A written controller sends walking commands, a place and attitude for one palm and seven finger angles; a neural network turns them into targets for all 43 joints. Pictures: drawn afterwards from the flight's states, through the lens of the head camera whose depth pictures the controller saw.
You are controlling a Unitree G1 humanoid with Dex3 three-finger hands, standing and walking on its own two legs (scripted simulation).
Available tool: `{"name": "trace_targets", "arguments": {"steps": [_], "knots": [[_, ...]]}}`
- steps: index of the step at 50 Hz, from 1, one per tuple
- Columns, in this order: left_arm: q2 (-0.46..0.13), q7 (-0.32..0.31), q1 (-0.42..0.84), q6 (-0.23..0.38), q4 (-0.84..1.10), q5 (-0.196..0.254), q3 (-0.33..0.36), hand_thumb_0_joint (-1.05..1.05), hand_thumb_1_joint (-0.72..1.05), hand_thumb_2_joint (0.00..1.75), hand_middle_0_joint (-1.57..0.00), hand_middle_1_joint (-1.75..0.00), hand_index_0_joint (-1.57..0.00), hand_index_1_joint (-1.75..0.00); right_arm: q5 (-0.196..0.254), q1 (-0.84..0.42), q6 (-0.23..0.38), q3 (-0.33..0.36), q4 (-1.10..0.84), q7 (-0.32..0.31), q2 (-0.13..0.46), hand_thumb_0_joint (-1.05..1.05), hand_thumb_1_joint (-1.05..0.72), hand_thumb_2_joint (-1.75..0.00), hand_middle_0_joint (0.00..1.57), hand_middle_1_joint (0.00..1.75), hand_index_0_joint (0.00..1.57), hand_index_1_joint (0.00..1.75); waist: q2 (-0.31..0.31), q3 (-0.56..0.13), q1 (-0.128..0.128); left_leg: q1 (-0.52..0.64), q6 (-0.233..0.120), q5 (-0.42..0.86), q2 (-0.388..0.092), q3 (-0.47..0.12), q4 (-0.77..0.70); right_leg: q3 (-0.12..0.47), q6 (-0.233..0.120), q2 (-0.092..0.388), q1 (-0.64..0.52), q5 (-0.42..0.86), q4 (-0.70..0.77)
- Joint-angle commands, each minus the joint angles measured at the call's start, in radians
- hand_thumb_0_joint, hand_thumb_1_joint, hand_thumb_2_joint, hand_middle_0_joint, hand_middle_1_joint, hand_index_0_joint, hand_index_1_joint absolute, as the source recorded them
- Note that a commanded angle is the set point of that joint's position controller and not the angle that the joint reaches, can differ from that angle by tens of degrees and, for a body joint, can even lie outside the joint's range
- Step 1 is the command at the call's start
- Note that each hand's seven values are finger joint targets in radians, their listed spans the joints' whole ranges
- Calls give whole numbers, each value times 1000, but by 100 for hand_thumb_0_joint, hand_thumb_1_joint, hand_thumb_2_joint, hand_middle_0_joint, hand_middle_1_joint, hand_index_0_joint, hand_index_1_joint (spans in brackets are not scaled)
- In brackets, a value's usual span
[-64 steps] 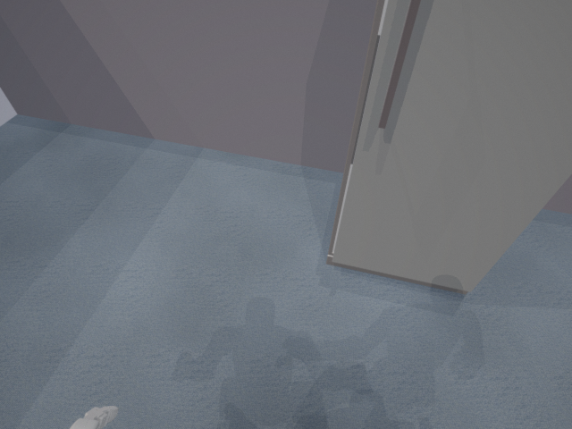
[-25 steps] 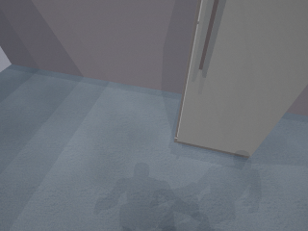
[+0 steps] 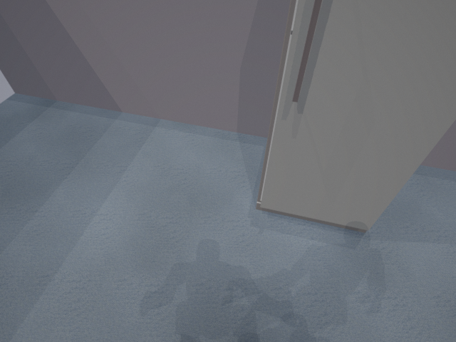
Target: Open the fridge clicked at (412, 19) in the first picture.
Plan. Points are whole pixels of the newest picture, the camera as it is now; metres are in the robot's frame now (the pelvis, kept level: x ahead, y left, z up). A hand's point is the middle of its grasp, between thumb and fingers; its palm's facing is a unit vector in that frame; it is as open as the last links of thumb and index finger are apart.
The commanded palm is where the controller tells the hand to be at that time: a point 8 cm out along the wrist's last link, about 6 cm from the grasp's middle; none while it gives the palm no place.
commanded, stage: look at it before walking up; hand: left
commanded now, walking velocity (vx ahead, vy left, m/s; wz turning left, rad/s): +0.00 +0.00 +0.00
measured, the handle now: (313, 19) +0.82 -0.17 +0.22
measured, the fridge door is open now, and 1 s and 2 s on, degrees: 0 0 0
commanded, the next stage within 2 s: turn to face it in 0.26 s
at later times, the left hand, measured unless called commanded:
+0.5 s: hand out of the picture +0.08 +0.25 -0.16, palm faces -0.03 -0.94 -0.33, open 7.4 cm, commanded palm none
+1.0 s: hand out of the picture +0.07 +0.18 -0.18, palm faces -0.13 -0.97 -0.20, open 7.3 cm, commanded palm none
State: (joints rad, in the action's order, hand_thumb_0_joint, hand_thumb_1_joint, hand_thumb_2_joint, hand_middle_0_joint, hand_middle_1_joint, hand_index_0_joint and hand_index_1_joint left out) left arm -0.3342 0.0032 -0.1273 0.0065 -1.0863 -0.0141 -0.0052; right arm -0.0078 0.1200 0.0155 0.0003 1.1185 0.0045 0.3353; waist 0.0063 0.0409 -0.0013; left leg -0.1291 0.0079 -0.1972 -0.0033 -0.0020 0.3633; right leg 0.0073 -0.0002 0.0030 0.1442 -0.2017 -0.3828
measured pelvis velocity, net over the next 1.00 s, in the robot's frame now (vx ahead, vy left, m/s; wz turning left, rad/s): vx -0.01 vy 0.00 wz -0.12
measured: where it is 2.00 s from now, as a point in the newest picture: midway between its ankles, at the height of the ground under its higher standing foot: outside the picture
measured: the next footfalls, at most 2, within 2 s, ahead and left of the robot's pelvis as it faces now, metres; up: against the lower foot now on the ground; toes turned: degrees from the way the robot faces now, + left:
left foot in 1.58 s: +0.24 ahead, +0.00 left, +0.00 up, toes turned -5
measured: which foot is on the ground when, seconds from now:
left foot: down 0.00-1.00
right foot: down 0.00-1.00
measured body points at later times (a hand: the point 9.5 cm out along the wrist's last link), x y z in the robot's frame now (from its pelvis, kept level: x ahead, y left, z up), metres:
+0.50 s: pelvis +0.00 +0.00 +0.00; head +0.01 +0.00 +0.45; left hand +0.08 +0.30 -0.13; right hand +0.09 -0.29 -0.13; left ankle +0.00 +0.12 -0.75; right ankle +0.01 -0.12 -0.75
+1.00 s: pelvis -0.01 +0.00 -0.02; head +0.01 +0.00 +0.43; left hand +0.08 +0.23 -0.17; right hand -0.01 -0.25 -0.17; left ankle +0.00 +0.12 -0.74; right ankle +0.00 -0.12 -0.74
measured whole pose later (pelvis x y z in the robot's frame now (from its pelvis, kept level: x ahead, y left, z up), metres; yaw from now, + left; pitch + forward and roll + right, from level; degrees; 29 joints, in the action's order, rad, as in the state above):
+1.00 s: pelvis -0.01 +0.00 -0.02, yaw -7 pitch -1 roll +0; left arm -0.20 0.01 -0.22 -0.05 -0.99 -0.03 0.02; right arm -0.02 0.24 -0.02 0.03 1.06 -0.01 0.20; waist 0.01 0.04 -0.01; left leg -0.24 0.00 -0.36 -0.06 0.11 0.59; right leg 0.11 -0.01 -0.06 0.31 -0.32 -0.61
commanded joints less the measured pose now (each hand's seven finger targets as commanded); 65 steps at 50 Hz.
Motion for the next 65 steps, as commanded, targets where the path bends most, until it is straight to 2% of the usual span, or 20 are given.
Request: {"name": "trace_targets", "arguments": {"steps": [1,22,30,42,44,46,47,48,50,51,52,54,56,58,60,61,62,63,64,65], "knots": [[-211,-14,41,23,62,2,42,0,90,90,-20,-30,-20,-30,0,-48,19,36,-66,-17,205,0,-90,-90,20,30,20,30,-1,-67,1,6,-31,115,-115,-94,-61,98,-30,121,-5,103,76],[-215,-13,40,20,62,1,44,0,90,90,-20,-30,-20,-30,-1,-56,18,39,-66,-20,210,0,-90,-90,20,30,20,30,-4,-53,1,25,-29,116,-120,-84,-64,109,-32,116,11,123,79],[-105,-19,-27,-16,73,1,31,0,90,90,-20,-30,-20,-30,-3,17,-3,28,-76,-28,92,0,-90,-90,20,30,20,30,-8,-76,-2,24,-10,153,-131,-25,8,125,-19,101,49,231,-13],[-63,-19,-80,-29,141,-5,55,0,90,90,-20,-30,-20,-30,-2,62,-15,61,-127,-35,47,0,-90,-90,20,30,20,30,-11,-59,-1,-45,-23,20,-145,5,88,178,-36,70,148,180,-106],[-55,-19,-85,-29,150,-7,56,0,90,90,-20,-30,-20,-30,-2,74,-17,62,-129,-34,30,0,-90,-90,20,30,20,30,7,-59,-3,-69,-22,-38,-134,10,103,198,-41,74,156,133,-95],[-52,-10,-109,-31,148,-10,63,0,90,90,-20,-30,-20,-30,-9,97,-19,64,-127,-31,27,0,-90,-90,20,30,20,30,32,-70,-2,-75,-26,-271,-133,5,103,218,-54,58,174,-157,-58],[-48,-3,-112,-36,155,-13,67,0,90,90,-20,-30,-20,-30,-13,96,-20,69,-130,-28,30,0,-90,-90,20,30,20,30,32,-33,3,-92,-35,-398,-138,-14,86,225,-58,42,230,-353,-39],[-44,3,-112,-38,165,-18,73,0,90,90,-20,-30,-20,-30,-18,101,-21,75,-133,-26,38,0,-90,-90,20,30,20,30,31,5,0,-99,-44,-478,-148,-33,75,224,-58,22,294,-461,-36],[-20,13,-101,-35,185,-19,77,0,90,90,-20,-30,-20,-30,-23,143,-14,85,-127,-27,66,0,-90,-90,20,30,20,30,-55,52,-23,-64,-85,-583,-217,-125,-11,163,-46,-36,417,-477,-148],[7,20,-86,-29,193,-17,80,0,90,90,-20,-30,-20,-30,-22,175,-4,96,-118,-30,95,0,-90,-90,20,30,20,30,-163,47,-38,-46,-134,-622,-326,-241,-115,63,-29,-70,434,-360,-341],[27,27,-44,-28,211,-16,84,0,90,90,-20,-30,-20,-30,-20,199,13,106,-109,-34,122,0,-90,-90,20,30,20,30,-210,37,-57,-11,-185,-569,-440,-328,-203,-18,-10,-34,469,-264,-526],[34,42,-2,-21,229,-22,92,0,90,90,-20,-30,-20,-30,-26,231,34,106,-98,-39,108,0,-90,-90,20,30,20,30,-119,38,-63,75,-192,-376,-451,-277,-195,16,0,42,560,-255,-581],[53,53,-34,-21,215,-18,96,0,90,90,-20,-30,-20,-30,-29,166,34,105,-110,-42,93,0,-90,-90,20,30,20,30,-128,55,-28,-40,-148,-344,-419,-144,-172,-10,2,84,432,-237,-485],[71,56,-94,-21,190,-14,93,0,90,90,-20,-30,-20,-30,-34,126,30,98,-111,-39,86,0,-90,-90,20,30,20,30,-163,84,6,-151,-107,-249,-375,-27,-107,-62,0,69,245,-227,-327],[64,49,-273,-10,118,-14,94,0,90,90,-20,-30,-20,-30,-34,111,23,95,-109,-34,82,0,-90,-90,20,30,20,30,-47,15,81,-239,-56,-259,-299,87,136,-133,-9,-3,-14,-100,-136],[-4,37,-371,4,81,-20,105,0,90,90,-20,-30,-20,-30,-25,135,20,85,-112,-26,32,0,-90,-90,20,30,20,30,162,-32,112,-360,-15,-294,-204,184,389,-30,-38,63,-167,-187,-23],[-101,17,-454,18,56,-23,121,0,90,90,-20,-30,-20,-30,-13,85,21,62,-165,-18,-48,0,-90,-90,20,30,20,30,430,-21,144,-614,22,-486,-70,204,714,420,-131,303,-219,-328,146],[-101,1,-468,18,64,-5,117,0,90,90,-20,-30,-20,-30,-16,11,23,61,-207,-13,-24,0,-90,-90,20,30,20,30,311,-4,154,-642,-1,-420,-88,77,820,545,-197,360,-160,-331,221],[-85,-6,-400,21,77,-7,114,0,90,90,-20,-30,-20,-30,-14,1,25,67,-208,-8,-25,0,-90,-90,20,30,20,30,184,9,111,-655,-7,-324,-119,37,845,468,-223,350,-149,-326,206],[-77,-8,-338,25,84,-9,109,0,90,90,-20,-30,-20,-30,-16,4,25,67,-196,-6,-27,0,-90,-90,20,30,20,30,168,8,88,-611,-4,-294,-139,41,864,462,-224,328,-67,-368,201]]}}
